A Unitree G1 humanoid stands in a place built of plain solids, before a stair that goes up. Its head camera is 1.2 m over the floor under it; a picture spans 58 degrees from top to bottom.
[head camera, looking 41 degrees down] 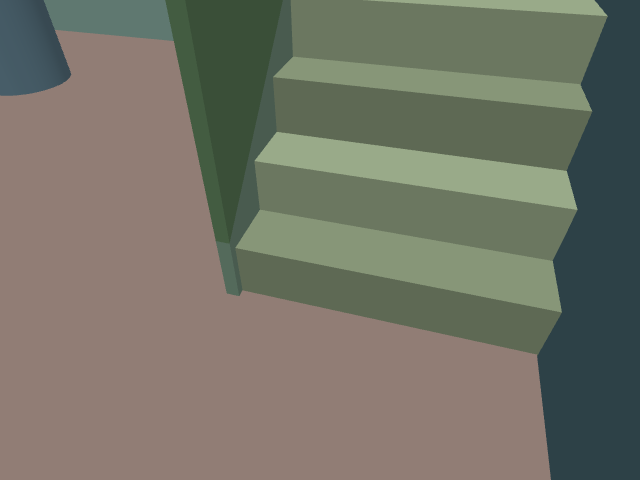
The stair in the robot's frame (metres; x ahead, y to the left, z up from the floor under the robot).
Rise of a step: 0.21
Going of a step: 0.22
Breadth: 1.04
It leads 16 degrees to the right of straight ahead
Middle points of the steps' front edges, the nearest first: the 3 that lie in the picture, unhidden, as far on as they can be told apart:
0.95 -0.21 0.21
1.17 -0.27 0.42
1.39 -0.33 0.64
